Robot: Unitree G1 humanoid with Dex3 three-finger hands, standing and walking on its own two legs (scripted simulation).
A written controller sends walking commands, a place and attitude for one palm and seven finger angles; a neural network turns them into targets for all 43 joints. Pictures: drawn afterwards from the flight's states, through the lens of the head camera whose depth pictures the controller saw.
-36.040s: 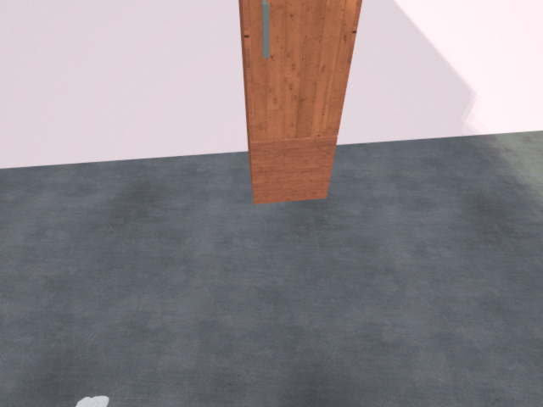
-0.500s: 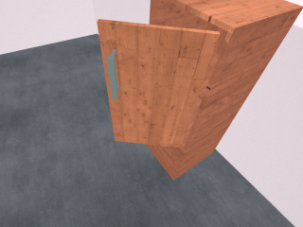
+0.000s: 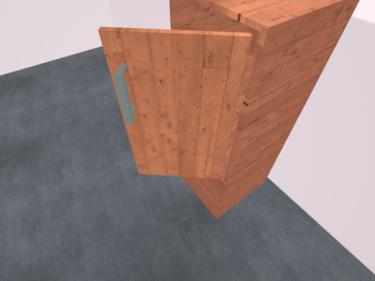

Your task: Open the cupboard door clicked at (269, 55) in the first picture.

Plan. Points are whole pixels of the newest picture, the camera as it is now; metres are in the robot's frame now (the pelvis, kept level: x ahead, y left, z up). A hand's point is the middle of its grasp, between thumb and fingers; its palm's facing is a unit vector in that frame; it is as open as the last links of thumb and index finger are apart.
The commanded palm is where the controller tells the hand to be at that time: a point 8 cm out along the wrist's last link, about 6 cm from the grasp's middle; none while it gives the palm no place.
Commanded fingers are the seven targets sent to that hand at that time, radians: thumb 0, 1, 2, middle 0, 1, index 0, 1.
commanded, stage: come to a stop and stand still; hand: left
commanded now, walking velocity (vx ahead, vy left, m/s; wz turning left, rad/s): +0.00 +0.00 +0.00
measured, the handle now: (126, 94) +0.54 +0.19 +0.10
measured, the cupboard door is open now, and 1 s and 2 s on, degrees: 50 50 50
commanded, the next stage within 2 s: look again from close up in 0.32 s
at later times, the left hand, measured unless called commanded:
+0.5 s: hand out of the picture -0.07 +0.16 -0.17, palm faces +0.04 -0.98 -0.17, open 7.3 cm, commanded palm none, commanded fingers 0.00 0.90 0.90 -0.20 -0.30 -0.20 -0.30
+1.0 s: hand out of the picture +0.00 +0.19 -0.16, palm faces +0.03 -0.97 -0.23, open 7.3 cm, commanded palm +0.09 +0.24 -0.06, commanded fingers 0.00 0.88 0.89 -0.20 -0.31 -0.20 -0.31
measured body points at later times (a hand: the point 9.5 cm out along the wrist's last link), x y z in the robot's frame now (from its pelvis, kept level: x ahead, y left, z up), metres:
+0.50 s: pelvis -0.02 +0.01 +0.00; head -0.02 +0.00 +0.45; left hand -0.07 +0.22 -0.15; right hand -0.04 -0.19 -0.16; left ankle -0.01 +0.12 -0.73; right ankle +0.03 -0.08 -0.73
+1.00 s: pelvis -0.01 +0.02 +0.01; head -0.01 -0.01 +0.46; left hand +0.00 +0.24 -0.14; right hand -0.02 -0.20 -0.16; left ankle -0.01 +0.12 -0.73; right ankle +0.03 -0.08 -0.73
